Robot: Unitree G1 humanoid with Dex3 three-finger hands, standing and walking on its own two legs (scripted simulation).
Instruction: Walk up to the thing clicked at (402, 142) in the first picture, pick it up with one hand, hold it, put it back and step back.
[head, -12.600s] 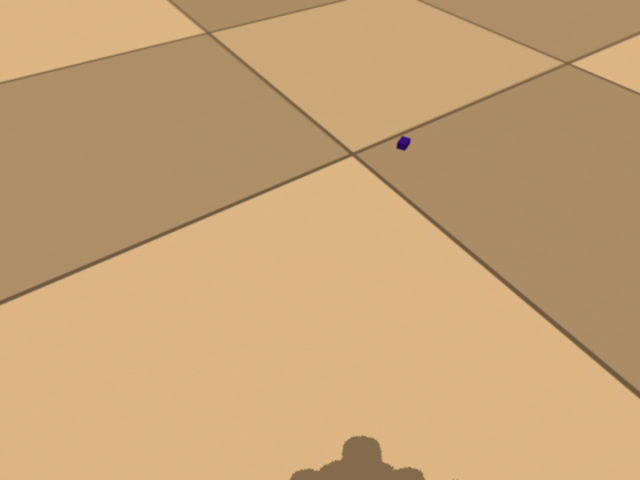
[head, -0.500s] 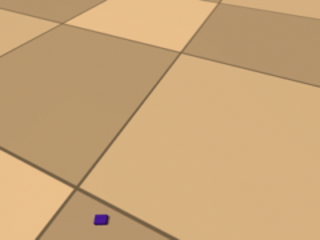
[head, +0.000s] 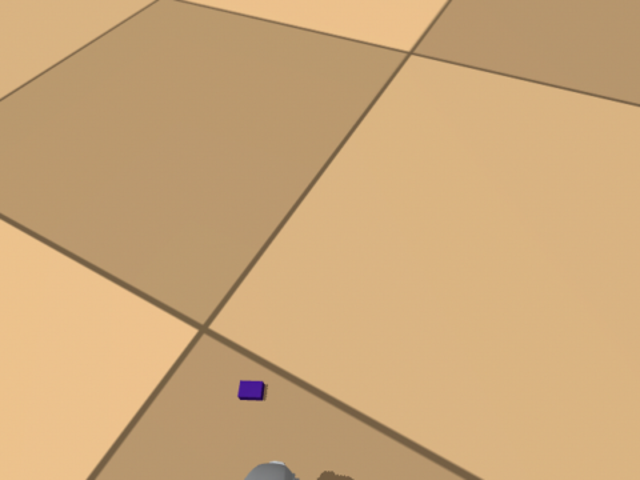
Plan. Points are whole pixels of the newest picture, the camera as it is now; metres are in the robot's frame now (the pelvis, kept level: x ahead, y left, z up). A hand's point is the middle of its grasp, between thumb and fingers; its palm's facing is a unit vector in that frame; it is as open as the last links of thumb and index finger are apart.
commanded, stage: walk up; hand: left
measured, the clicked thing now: (251, 390) +0.44 +0.26 -0.75
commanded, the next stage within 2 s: stand in 1.92 s
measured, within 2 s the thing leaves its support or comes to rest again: neither
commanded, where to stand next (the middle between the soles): +0.05 +0.04 m, yaw -3 degrees
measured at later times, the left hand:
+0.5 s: hand out of the picture +0.07 +0.33 -0.17, palm faces -0.04 -0.93 -0.36, open 7.4 cm
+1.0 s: hand out of the picture +0.09 +0.29 -0.15, palm faces -0.06 -0.94 -0.33, open 7.4 cm
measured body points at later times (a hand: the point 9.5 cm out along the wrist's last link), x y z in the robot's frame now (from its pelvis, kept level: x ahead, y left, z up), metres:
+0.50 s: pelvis +0.00 +0.07 -0.01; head +0.04 +0.07 +0.43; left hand +0.07 +0.38 -0.14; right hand +0.11 -0.25 -0.12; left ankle +0.02 +0.19 -0.73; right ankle -0.02 -0.05 -0.74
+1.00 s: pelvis -0.02 +0.04 +0.00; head +0.00 +0.04 +0.45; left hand +0.09 +0.33 -0.13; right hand +0.03 -0.29 -0.12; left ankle +0.00 +0.18 -0.73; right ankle -0.02 -0.06 -0.73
